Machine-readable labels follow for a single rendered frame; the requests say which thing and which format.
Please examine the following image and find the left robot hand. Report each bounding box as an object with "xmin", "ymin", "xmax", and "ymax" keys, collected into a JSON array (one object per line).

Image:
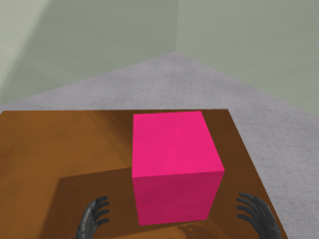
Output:
[{"xmin": 75, "ymin": 196, "xmax": 110, "ymax": 239}]

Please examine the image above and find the right robot hand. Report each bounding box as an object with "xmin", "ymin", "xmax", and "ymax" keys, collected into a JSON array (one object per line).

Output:
[{"xmin": 236, "ymin": 192, "xmax": 282, "ymax": 239}]

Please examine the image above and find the pedestal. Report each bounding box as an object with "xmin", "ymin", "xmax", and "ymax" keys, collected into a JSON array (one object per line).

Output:
[{"xmin": 0, "ymin": 109, "xmax": 288, "ymax": 239}]

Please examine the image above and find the carton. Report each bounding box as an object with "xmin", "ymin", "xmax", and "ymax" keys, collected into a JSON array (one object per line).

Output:
[{"xmin": 132, "ymin": 111, "xmax": 225, "ymax": 226}]

